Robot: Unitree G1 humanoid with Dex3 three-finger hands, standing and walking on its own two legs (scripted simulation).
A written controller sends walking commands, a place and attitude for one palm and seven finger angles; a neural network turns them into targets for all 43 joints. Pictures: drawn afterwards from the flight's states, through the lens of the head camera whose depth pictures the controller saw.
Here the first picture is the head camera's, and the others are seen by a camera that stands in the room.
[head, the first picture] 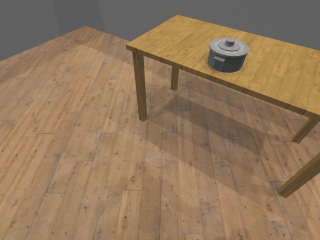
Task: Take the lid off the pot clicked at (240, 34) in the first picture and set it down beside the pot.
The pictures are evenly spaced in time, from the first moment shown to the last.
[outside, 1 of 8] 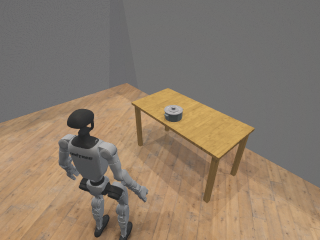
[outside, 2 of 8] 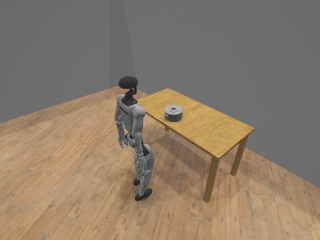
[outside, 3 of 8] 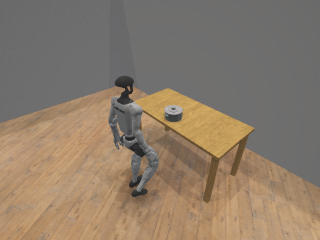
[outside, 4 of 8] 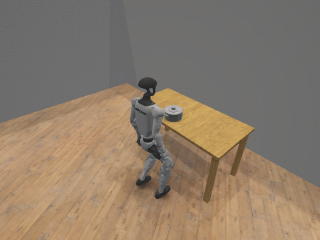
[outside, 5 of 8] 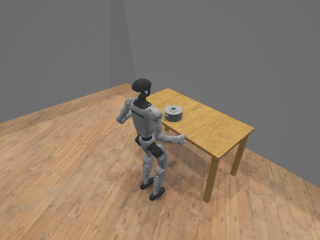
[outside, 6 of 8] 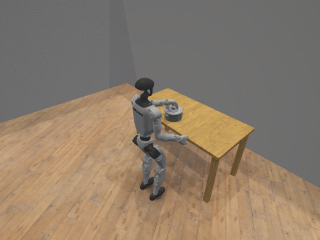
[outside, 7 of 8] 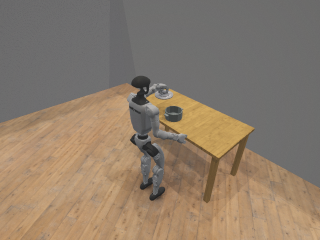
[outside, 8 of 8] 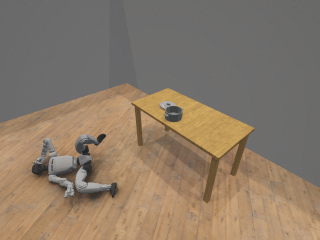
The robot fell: yes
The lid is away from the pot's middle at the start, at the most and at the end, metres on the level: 0.00 0.27 0.23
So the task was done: no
